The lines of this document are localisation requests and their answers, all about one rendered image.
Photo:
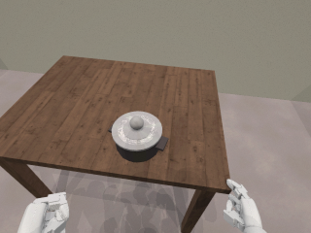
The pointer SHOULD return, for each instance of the robot right hand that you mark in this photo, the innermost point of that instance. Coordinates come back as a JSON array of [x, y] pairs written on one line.
[[246, 213]]

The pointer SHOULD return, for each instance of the table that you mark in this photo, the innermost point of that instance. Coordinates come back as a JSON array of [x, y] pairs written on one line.
[[62, 122]]

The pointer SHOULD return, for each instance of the robot left hand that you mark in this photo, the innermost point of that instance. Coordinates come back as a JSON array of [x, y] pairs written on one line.
[[35, 216]]

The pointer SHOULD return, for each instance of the knob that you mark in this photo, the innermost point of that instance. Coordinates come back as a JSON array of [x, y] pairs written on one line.
[[136, 123]]

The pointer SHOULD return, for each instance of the pot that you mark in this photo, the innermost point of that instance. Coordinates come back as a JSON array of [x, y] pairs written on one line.
[[142, 155]]

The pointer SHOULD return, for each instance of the lid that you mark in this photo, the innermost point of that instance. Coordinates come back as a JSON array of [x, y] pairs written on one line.
[[130, 139]]

